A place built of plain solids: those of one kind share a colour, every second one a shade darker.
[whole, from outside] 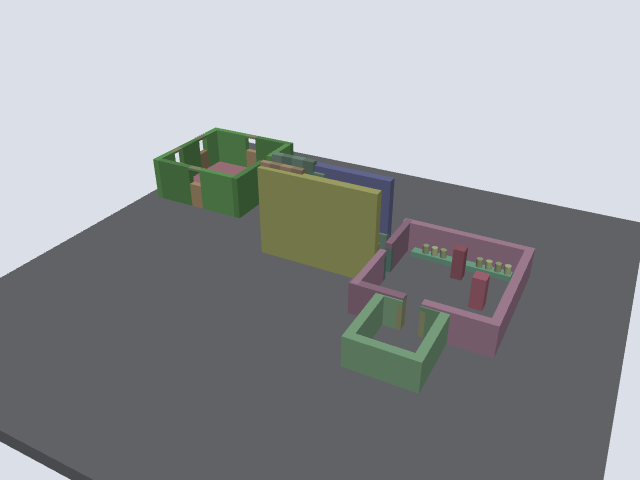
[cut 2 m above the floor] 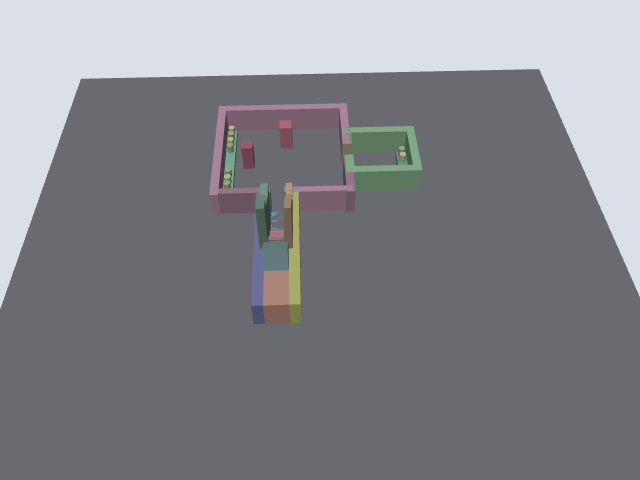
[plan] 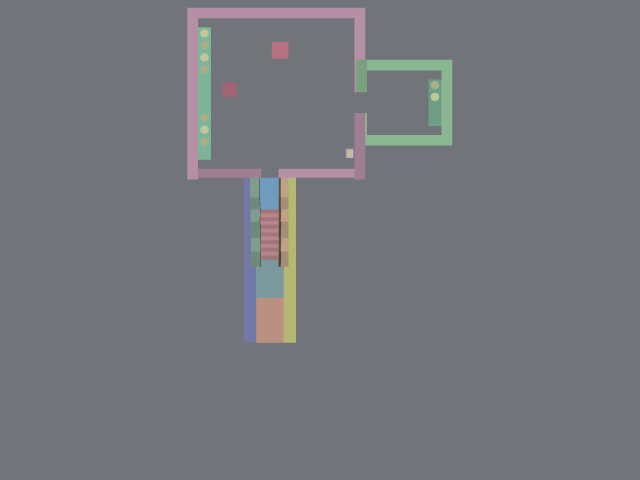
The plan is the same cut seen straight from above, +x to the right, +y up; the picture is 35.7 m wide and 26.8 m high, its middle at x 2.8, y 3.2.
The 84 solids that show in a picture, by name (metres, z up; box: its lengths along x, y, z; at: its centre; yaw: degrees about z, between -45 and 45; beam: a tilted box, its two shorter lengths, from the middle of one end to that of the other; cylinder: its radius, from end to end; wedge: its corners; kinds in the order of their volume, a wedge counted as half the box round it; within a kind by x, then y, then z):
{
 "wall_chamber_1": {"box": [0.6, 9.6, 2.67], "at": [-4.31, 11.37, 1.03]},
 "wall_chamber_2": {"box": [4.04, 0.5, 2.67], "at": [-2.49, 6.92, 1.03]},
 "wall_chamber_3": {"box": [9.94, 0.6, 2.67], "at": [0.36, 15.87, 1.03]},
 "wall_chamber_4": {"box": [4.75, 0.5, 2.67], "at": [2.85, 6.92, 1.03]},
 "wall_chamber_5": {"box": [0.6, 3.72, 2.67], "at": [5.03, 8.43, 1.03]},
 "wall_chamber_6": {"box": [0.6, 4.73, 2.67], "at": [5.03, 13.81, 1.03]},
 "mass_rock_left_1": {"box": [0.7, 9.22, 7.25], "at": [-1.11, 2.07, 3.32]},
 "mass_rock_right_1": {"box": [0.7, 9.22, 7.25], "at": [1.11, 2.07, 3.32]},
 "wall_yard_1": {"box": [0.45, 3.17, 3.0], "at": [-3.38, -8.24, 5.57]},
 "wall_yard_2": {"box": [0.45, 3.17, 3.0], "at": [-3.38, -4.13, 5.57]},
 "wall_yard_3": {"box": [1.84, 0.45, 3.0], "at": [-2.69, -9.6, 5.57]},
 "wall_yard_4": {"box": [3.13, 0.45, 3.0], "at": [-2.04, -2.77, 5.57]},
 "wall_yard_5": {"box": [1.98, 0.45, 3.0], "at": [0.17, -9.6, 5.57]},
 "wall_yard_6": {"box": [3.48, 0.45, 3.0], "at": [2.21, -2.77, 5.57]},
 "wall_yard_7": {"box": [1.84, 0.45, 3.0], "at": [3.03, -9.6, 5.57]},
 "wall_yard_8": {"box": [0.45, 3.17, 3.0], "at": [3.73, -8.24, 5.57]},
 "wall_yard_9": {"box": [0.45, 3.17, 3.0], "at": [3.73, -4.13, 5.57]},
 "wall_side_chamber_1": {"box": [0.6, 1.82, 2.52], "at": [5.13, 9.38, 0.96]},
 "wall_side_chamber_2": {"box": [0.6, 1.82, 2.52], "at": [5.13, 12.36, 0.96]},
 "wall_side_chamber_3": {"box": [5.35, 0.6, 2.52], "at": [7.5, 8.77, 0.96]},
 "wall_side_chamber_4": {"box": [5.35, 0.6, 2.52], "at": [7.5, 12.97, 0.96]},
 "wall_side_chamber_5": {"box": [0.6, 4.8, 2.52], "at": [9.88, 10.87, 0.96]},
 "fill_under_steps_1": {"wedge": [[-0.77, -0.02, -0.3], [-0.77, -0.02, 4.17], [-0.77, 5.12, -0.3], [-0.77, 5.12, -0.24], [0.77, -0.02, -0.3], [0.77, -0.02, 4.17], [0.77, 5.12, -0.3], [0.77, 5.12, -0.24]]},
 "mass_under_head_1": {"box": [1.54, 2.53, 4.37], "at": [0.0, -1.28, 1.89]},
 "floor_yard_1": {"box": [6.66, 6.38, 0.3], "at": [0.17, -6.18, 4.22]},
 "rock_left_1": {"wedge": [[-1.1, -0.91, 3.87], [-1.1, -0.91, 7.25], [-1.1, 0.0, 3.87], [-1.1, 0.0, 7.25], [-0.58, -0.91, 7.25], [-0.57, 0.0, 7.25], [-0.55, -0.91, 3.87], [-0.55, 0.0, 3.87]]},
 "rock_left_2": {"wedge": [[-1.1, 0.0, 3.1], [-1.1, 0.0, 7.25], [-1.1, 0.86, 3.1], [-1.1, 0.86, 7.25], [-0.57, 0.0, 7.25], [-0.57, 0.86, 7.25], [-0.54, 0.0, 3.1], [-0.53, 0.86, 3.1]]},
 "rock_left_3": {"wedge": [[-1.1, 5.58, -0.5], [-1.1, 5.58, 2.88], [-1.1, 6.67, -0.5], [-1.1, 6.67, 2.88], [-0.58, 5.58, 2.88], [-0.58, 6.67, 2.88], [-0.55, 5.58, -0.5], [-0.55, 6.67, -0.5]]},
 "rock_left_4": {"wedge": [[-1.09, -1.75, 3.87], [-1.09, -1.75, 7.25], [-1.09, -0.91, 3.87], [-1.09, -0.91, 7.25], [-0.58, -0.91, 7.25], [-0.55, -1.75, 7.25], [-0.55, -0.91, 3.87], [-0.53, -1.75, 3.87]]},
 "rock_left_5": {"wedge": [[-1.09, 4.9, -0.5], [-1.09, 4.9, 2.88], [-1.09, 5.58, -0.5], [-1.09, 5.58, 2.88], [-0.58, 5.58, 2.88], [-0.55, 4.9, 2.88], [-0.55, 5.58, -0.5], [-0.52, 4.9, -0.5]]},
 "rock_left_6": {"wedge": [[-1.08, 4.21, -0.5], [-1.08, 4.21, 3.49], [-1.08, 4.9, -0.5], [-1.08, 4.9, 3.49], [-0.56, 4.21, 3.49], [-0.55, 4.9, 3.49], [-0.53, 4.21, -0.5], [-0.52, 4.9, -0.5]]},
 "rock_left_7": {"wedge": [[-1.07, -2.54, 3.87], [-1.07, -2.54, 7.25], [-1.07, -1.75, 3.87], [-1.07, -1.75, 7.25], [-0.55, -1.75, 7.25], [-0.54, -2.54, 7.25], [-0.53, -1.75, 3.87], [-0.51, -2.54, 3.87]]},
 "rock_left_8": {"wedge": [[-1.07, 0.86, 2.34], [-1.07, 0.86, 6.48], [-1.07, 1.71, 2.34], [-1.07, 1.71, 6.48], [-0.56, 0.86, 6.48], [-0.53, 0.86, 2.34], [-0.52, 1.71, 6.48], [-0.49, 1.71, 2.34]]},
 "rock_left_9": {"wedge": [[-1.06, 3.31, 0.11], [-1.06, 3.31, 4.3], [-1.06, 4.21, 0.11], [-1.06, 4.21, 4.3], [-0.57, 4.21, 4.3], [-0.53, 4.21, 0.11], [-0.51, 3.31, 4.3], [-0.48, 3.31, 0.11]]},
 "rock_left_10": {"wedge": [[-1.05, 1.71, 1.59], [-1.05, 1.71, 5.72], [-1.05, 2.56, 1.59], [-1.05, 2.56, 5.72], [-0.54, 2.56, 5.72], [-0.52, 1.71, 5.72], [-0.51, 2.56, 1.59], [-0.48, 1.71, 1.59]]},
 "rock_left_11": {"wedge": [[-1.05, 2.56, 0.92], [-1.05, 2.56, 4.97], [-1.05, 3.31, 0.92], [-1.05, 3.31, 4.97], [-0.53, 2.56, 4.97], [-0.52, 3.31, 4.97], [-0.5, 2.56, 0.92], [-0.49, 3.31, 0.92]]},
 "rock_right_1": {"wedge": [[0.44, 0.0, 3.1], [0.47, 0.86, 3.1], [0.61, 0.0, 7.25], [0.64, 0.86, 7.25], [1.04, 0.0, 3.1], [1.04, 0.0, 7.25], [1.04, 0.86, 3.1], [1.04, 0.86, 7.25]]},
 "rock_right_2": {"wedge": [[0.44, 1.71, 1.59], [0.47, 2.56, 1.59], [0.61, 1.71, 5.72], [0.64, 2.56, 5.72], [1.04, 1.71, 1.59], [1.04, 1.71, 5.72], [1.04, 2.56, 1.59], [1.04, 2.56, 5.72]]},
 "rock_right_3": {"wedge": [[0.44, 2.56, 0.92], [0.47, 3.31, 0.92], [0.61, 2.56, 4.97], [0.64, 3.31, 4.97], [1.04, 2.56, 0.92], [1.04, 2.56, 4.97], [1.04, 3.31, 0.92], [1.04, 3.31, 4.97]]},
 "rock_right_4": {"wedge": [[0.44, 3.31, 0.11], [0.47, 4.21, 0.11], [0.61, 3.31, 4.3], [0.64, 4.21, 4.3], [1.04, 3.31, 0.11], [1.04, 3.31, 4.3], [1.04, 4.21, 0.11], [1.04, 4.21, 4.3]]},
 "rock_right_5": {"wedge": [[0.44, 4.21, -0.5], [0.47, 4.9, -0.5], [0.61, 4.21, 3.49], [0.64, 4.9, 3.49], [1.04, 4.21, -0.5], [1.04, 4.21, 3.49], [1.04, 4.9, -0.5], [1.04, 4.9, 3.49]]},
 "rock_right_6": {"wedge": [[0.47, -1.75, 3.87], [0.47, -0.91, 3.87], [0.61, -1.75, 7.25], [0.61, -0.91, 7.25], [1.04, -1.75, 3.87], [1.04, -1.75, 7.25], [1.04, -0.91, 3.87], [1.04, -0.91, 7.25]]},
 "rock_right_7": {"wedge": [[0.47, -1.75, 3.87], [0.5, -2.54, 3.87], [0.61, -1.75, 7.25], [0.65, -2.54, 7.25], [1.06, -2.54, 3.87], [1.06, -2.54, 7.25], [1.06, -1.75, 3.87], [1.06, -1.75, 7.25]]},
 "rock_right_8": {"wedge": [[0.47, -0.91, 3.87], [0.47, 0.0, 3.87], [0.61, -0.91, 7.25], [0.61, 0.0, 7.25], [1.04, -0.91, 3.87], [1.04, -0.91, 7.25], [1.04, 0.0, 3.87], [1.04, 0.0, 7.25]]},
 "rock_right_9": {"wedge": [[0.47, 4.9, -0.5], [0.47, 5.58, -0.5], [0.61, 4.9, 2.88], [0.61, 5.58, 2.88], [1.04, 4.9, -0.5], [1.04, 4.9, 2.88], [1.04, 5.58, -0.5], [1.04, 5.58, 2.88]]},
 "rock_right_10": {"wedge": [[0.47, 5.58, -0.5], [0.47, 6.67, -0.5], [0.61, 5.58, 2.88], [0.61, 6.67, 2.88], [1.04, 5.58, -0.5], [1.04, 5.58, 2.88], [1.04, 6.67, -0.5], [1.04, 6.67, 2.88]]},
 "pillar_1": {"box": [0.81, 0.81, 2.42], "at": [-2.24, 11.59, 1.16]},
 "pillar_2": {"box": [0.94, 0.94, 2.42], "at": [0.57, 13.8, 1.16]},
 "bench_1": {"box": [0.72, 7.4, 0.47], "at": [-3.65, 11.37, 0.18]},
 "bench_2": {"box": [0.72, 2.6, 0.52], "at": [9.22, 10.87, 0.21]},
 "wall_yard_under_light_1": {"box": [0.45, 0.95, 1.75], "at": [-3.38, -6.18, 4.95]},
 "wall_yard_under_light_2": {"box": [0.95, 0.45, 1.75], "at": [-1.29, -9.6, 4.95]},
 "wall_yard_under_light_3": {"box": [0.45, 0.95, 1.75], "at": [3.73, -6.18, 4.95]},
 "floor_lower_1": {"box": [1.9, 2.14, 0.4], "at": [0.0, 5.61, -0.2]},
 "tread_1": {"wedge": [[-0.77, 2.09, 1.95], [-0.77, 2.09, 2.42], [-0.77, 2.34, 1.95], [-0.77, 2.34, 2.42], [0.77, 2.09, 1.95], [0.77, 2.09, 2.42], [0.77, 2.34, 1.95], [0.77, 2.34, 2.41]]},
 "tread_2": {"wedge": [[-0.77, 2.3, 1.76], [-0.77, 2.3, 2.25], [-0.77, 2.55, 1.76], [-0.77, 2.55, 2.24], [0.77, 2.3, 1.76], [0.77, 2.3, 2.25], [0.77, 2.55, 1.76], [0.77, 2.55, 2.24]]},
 "tread_3": {"wedge": [[-0.77, 2.51, 1.56], [-0.77, 2.51, 2.05], [-0.77, 2.76, 1.56], [-0.77, 2.76, 2.04], [0.77, 2.51, 1.56], [0.77, 2.51, 2.06], [0.77, 2.77, 1.56], [0.77, 2.77, 2.05]]},
 "tread_4": {"wedge": [[-0.77, 2.72, 1.35], [-0.77, 2.72, 1.86], [-0.77, 2.98, 1.35], [-0.77, 2.98, 1.85], [0.77, 2.73, 1.35], [0.77, 2.73, 1.86], [0.77, 2.98, 1.35], [0.77, 2.98, 1.85]]},
 "tread_5": {"wedge": [[-0.77, 2.94, 1.2], [-0.77, 2.94, 1.67], [-0.77, 3.19, 1.2], [-0.77, 3.19, 1.65], [0.77, 2.94, 1.2], [0.77, 2.94, 1.65], [0.77, 3.19, 1.2], [0.77, 3.19, 1.64]]},
 "tread_6": {"wedge": [[-0.77, 3.15, 1.02], [-0.77, 3.15, 1.5], [-0.77, 3.41, 1.02], [-0.77, 3.41, 1.48], [0.77, 3.15, 1.02], [0.77, 3.15, 1.5], [0.77, 3.41, 1.02], [0.77, 3.41, 1.48]]},
 "tread_7": {"wedge": [[-0.77, 3.37, 0.83], [-0.77, 3.37, 1.33], [-0.77, 3.62, 0.83], [-0.77, 3.62, 1.32], [0.77, 3.37, 0.83], [0.77, 3.37, 1.32], [0.77, 3.62, 0.83], [0.77, 3.62, 1.3]]},
 "tread_8": {"wedge": [[-0.77, 3.58, 0.64], [-0.77, 3.58, 1.13], [-0.77, 3.83, 0.64], [-0.77, 3.83, 1.12], [0.77, 3.58, 0.64], [0.77, 3.58, 1.14], [0.77, 3.83, 0.64], [0.77, 3.83, 1.13]]},
 "tread_9": {"wedge": [[-0.77, 3.79, 0.47], [-0.77, 3.79, 0.93], [-0.77, 4.04, 0.47], [-0.77, 4.04, 0.92], [0.77, 3.8, 0.47], [0.77, 3.8, 0.93], [0.77, 4.05, 0.47], [0.77, 4.05, 0.93]]},
 "tread_10": {"wedge": [[-0.77, 4.0, 0.28], [-0.77, 4.0, 0.77], [-0.77, 4.26, 0.28], [-0.77, 4.26, 0.76], [0.77, 4.0, 0.28], [0.77, 4.0, 0.78], [0.77, 4.26, 0.28], [0.77, 4.26, 0.77]]},
 "tread_11": {"wedge": [[-0.77, 4.22, 0.09], [-0.77, 4.22, 0.56], [-0.77, 4.47, 0.09], [-0.77, 4.47, 0.56], [0.77, 4.22, 0.09], [0.77, 4.22, 0.59], [0.77, 4.47, 0.09], [0.77, 4.47, 0.58]]},
 "tread_12": {"wedge": [[-0.77, 4.43, -0.11], [-0.77, 4.43, 0.39], [-0.77, 4.68, -0.11], [-0.77, 4.68, 0.37], [0.77, 4.43, -0.11], [0.77, 4.43, 0.39], [0.77, 4.68, -0.11], [0.77, 4.68, 0.38]]},
 "tread_13": {"wedge": [[-0.77, 4.64, -0.3], [-0.77, 4.64, 0.19], [-0.77, 4.9, -0.3], [-0.77, 4.9, 0.18], [0.77, 4.64, -0.3], [0.77, 4.64, 0.18], [0.77, 4.9, -0.3], [0.77, 4.9, 0.17]]},
 "cask_1": {"cylinder": 0.23, "from": [-3.65, 8.68, 0.42], "to": [-3.65, 8.68, 1.04]},
 "cask_2": {"cylinder": 0.23, "from": [-3.65, 9.36, 0.42], "to": [-3.65, 9.36, 1.04]},
 "cask_3": {"cylinder": 0.23, "from": [-3.65, 10.03, 0.42], "to": [-3.65, 10.03, 1.04]},
 "cask_4": {"cylinder": 0.23, "from": [-3.65, 12.72, 0.42], "to": [-3.65, 12.72, 1.04]},
 "cask_5": {"cylinder": 0.23, "from": [-3.65, 13.39, 0.42], "to": [-3.65, 13.39, 1.04]},
 "cask_6": {"cylinder": 0.23, "from": [-3.65, 14.07, 0.42], "to": [-3.65, 14.07, 1.04]},
 "cask_7": {"cylinder": 0.23, "from": [-3.65, 14.74, 0.42], "to": [-3.65, 14.74, 1.04]},
 "cask_8": {"cylinder": 0.23, "from": [9.22, 11.19, 0.47], "to": [9.22, 11.19, 1.09]},
 "cask_9": {"cylinder": 0.23, "from": [9.22, 11.84, 0.47], "to": [9.22, 11.84, 1.09]},
 "jamb_side_mouth_1": {"box": [0.7, 0.35, 1.95], "at": [5.08, 10.12, 0.93]},
 "jamb_side_mouth_2": {"box": [0.7, 0.35, 1.95], "at": [5.08, 11.62, 0.93]},
 "jamb_chamber_mouth_1": {"box": [0.35, 0.5, 2.0], "at": [-0.65, 6.92, 0.95]},
 "jamb_chamber_mouth_2": {"box": [0.35, 0.5, 2.0], "at": [0.65, 6.92, 0.95]},
 "wall_yard_over_light_1": {"box": [0.45, 0.95, 0.15], "at": [-3.38, -6.18, 7.0]},
 "wall_yard_over_light_2": {"box": [0.95, 0.45, 0.15], "at": [1.64, -9.6, 7.0]},
 "wall_yard_over_light_3": {"box": [0.45, 0.95, 0.15], "at": [3.73, -6.18, 7.0]},
 "crate_upper_chamber_1": {"box": [0.37, 0.48, 0.3], "at": [4.47, 8.03, 0.53]}
}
